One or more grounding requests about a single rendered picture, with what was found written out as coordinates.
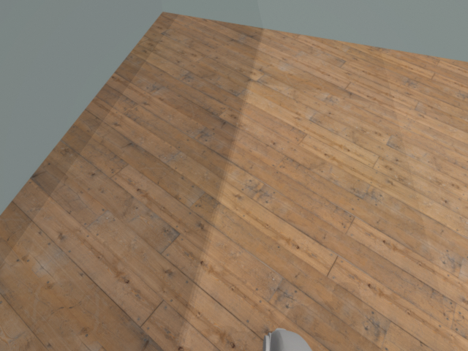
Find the right robot thigh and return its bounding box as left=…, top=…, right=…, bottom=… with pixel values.
left=263, top=330, right=312, bottom=351

